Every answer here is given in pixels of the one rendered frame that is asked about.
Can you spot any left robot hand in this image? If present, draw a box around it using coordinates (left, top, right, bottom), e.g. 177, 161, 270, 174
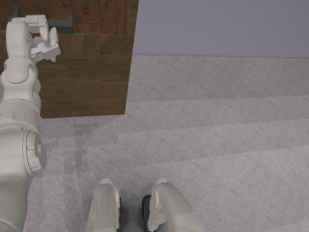
6, 14, 61, 65

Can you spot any left robot forearm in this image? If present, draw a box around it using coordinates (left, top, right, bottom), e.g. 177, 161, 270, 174
0, 57, 42, 134

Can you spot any drawer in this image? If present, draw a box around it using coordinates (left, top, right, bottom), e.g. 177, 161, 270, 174
0, 0, 129, 36

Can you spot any cabinet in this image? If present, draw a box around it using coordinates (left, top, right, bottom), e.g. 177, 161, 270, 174
0, 0, 139, 119

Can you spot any left robot upper arm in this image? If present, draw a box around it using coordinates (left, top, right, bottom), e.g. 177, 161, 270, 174
0, 130, 47, 232

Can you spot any robot right shin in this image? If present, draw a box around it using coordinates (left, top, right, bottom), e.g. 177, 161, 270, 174
147, 178, 167, 231

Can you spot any robot right thigh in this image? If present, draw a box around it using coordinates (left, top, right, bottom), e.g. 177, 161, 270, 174
152, 182, 206, 232

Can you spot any handle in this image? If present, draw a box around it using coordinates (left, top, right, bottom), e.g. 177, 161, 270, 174
8, 5, 74, 34

